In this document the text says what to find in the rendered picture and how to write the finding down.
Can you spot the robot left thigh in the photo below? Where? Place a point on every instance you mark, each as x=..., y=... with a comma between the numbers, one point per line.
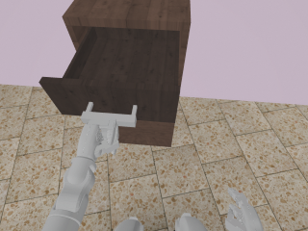
x=130, y=225

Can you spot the left robot forearm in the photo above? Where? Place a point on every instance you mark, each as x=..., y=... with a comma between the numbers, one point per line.
x=71, y=204

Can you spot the cabinet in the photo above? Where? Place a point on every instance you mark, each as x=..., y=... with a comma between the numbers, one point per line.
x=168, y=15

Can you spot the robot right thigh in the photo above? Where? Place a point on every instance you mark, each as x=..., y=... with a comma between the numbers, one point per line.
x=187, y=223

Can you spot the handle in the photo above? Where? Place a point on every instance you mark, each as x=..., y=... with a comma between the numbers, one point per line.
x=121, y=119

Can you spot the drawer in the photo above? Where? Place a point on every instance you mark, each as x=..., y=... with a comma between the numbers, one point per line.
x=117, y=68

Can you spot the robot thigh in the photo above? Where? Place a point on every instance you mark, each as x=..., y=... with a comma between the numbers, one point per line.
x=187, y=223
x=130, y=225

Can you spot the robot right hand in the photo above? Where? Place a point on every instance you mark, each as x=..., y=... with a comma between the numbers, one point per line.
x=247, y=216

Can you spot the robot left hand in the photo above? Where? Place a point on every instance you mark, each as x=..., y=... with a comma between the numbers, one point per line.
x=91, y=136

